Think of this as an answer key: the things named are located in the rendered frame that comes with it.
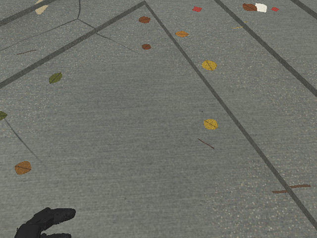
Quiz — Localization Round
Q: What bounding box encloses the left robot hand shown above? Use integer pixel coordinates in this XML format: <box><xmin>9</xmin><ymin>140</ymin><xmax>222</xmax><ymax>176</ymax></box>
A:
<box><xmin>14</xmin><ymin>207</ymin><xmax>76</xmax><ymax>238</ymax></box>

